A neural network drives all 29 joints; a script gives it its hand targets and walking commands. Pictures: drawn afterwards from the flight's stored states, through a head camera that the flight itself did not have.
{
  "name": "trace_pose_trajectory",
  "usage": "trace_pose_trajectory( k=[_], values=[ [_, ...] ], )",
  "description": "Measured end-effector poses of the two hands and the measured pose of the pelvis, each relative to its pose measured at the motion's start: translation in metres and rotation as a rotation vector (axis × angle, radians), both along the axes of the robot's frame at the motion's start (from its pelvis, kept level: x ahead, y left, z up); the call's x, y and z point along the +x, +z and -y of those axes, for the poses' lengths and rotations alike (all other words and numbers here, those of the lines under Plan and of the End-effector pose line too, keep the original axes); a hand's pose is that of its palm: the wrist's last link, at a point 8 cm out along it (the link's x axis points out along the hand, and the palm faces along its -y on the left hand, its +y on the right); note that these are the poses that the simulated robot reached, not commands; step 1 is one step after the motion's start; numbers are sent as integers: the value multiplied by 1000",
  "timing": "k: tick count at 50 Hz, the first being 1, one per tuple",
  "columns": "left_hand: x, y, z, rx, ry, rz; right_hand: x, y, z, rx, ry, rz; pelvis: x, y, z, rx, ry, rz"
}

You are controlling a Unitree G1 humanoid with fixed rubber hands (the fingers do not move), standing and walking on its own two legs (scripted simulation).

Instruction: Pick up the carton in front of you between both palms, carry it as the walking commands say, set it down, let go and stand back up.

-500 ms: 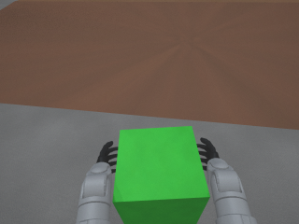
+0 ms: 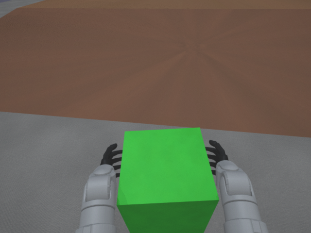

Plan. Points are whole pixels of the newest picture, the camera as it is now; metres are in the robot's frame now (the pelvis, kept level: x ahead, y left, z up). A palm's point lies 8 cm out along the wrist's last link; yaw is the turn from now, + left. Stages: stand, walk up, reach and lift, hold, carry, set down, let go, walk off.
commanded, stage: hold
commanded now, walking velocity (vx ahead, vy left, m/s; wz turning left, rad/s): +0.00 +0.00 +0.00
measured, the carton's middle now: (165, 184) +0.29 +0.00 -0.02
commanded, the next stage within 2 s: carry in 0.50 s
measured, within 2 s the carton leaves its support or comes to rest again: neither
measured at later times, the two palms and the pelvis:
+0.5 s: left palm (107, 169) +0.29 +0.15 +0.05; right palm (221, 164) +0.29 -0.15 +0.05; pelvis +0.01 +0.00 +0.00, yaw +0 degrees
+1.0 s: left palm (115, 133) +0.42 +0.15 +0.06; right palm (210, 127) +0.42 -0.15 +0.07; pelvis +0.15 -0.01 -0.02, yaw +0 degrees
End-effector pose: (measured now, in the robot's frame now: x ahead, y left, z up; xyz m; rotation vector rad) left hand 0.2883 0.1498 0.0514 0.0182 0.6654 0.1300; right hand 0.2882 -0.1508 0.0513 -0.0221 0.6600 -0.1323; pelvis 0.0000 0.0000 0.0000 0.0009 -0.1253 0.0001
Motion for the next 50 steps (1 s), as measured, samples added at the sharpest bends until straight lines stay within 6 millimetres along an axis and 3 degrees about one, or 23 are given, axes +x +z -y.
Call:
trace_pose_trajectory(
  k=[24, 32, 37, 42, 46, 50],
  values=[
    [5, 1, 0, 7, -3, 4, 5, 1, 0, -7, 5, 3, 5, 1, 1, 0, 0, -3],
    [19, 5, 1, -2, 0, 38, 18, 5, 1, 3, -8, 37, 19, -6, 0, -1, -5, -117],
    [42, 12, -1, -23, 7, 66, 39, 13, -1, 20, -28, 66, 46, -16, -3, -1, -11, -164],
    [77, 15, 6, -27, -6, 27, 68, 13, 5, 34, -55, 26, 84, -21, 2, -4, -33, -203],
    [103, 12, 13, -62, 28, -9, 97, 12, 13, 34, -53, -9, 117, -21, 8, -16, 7, -229],
    [128, 10, 3, -65, 57, -41, 134, 15, 2, 51, -41, -42, 153, -17, 6, 18, 8, -238]
  ],
)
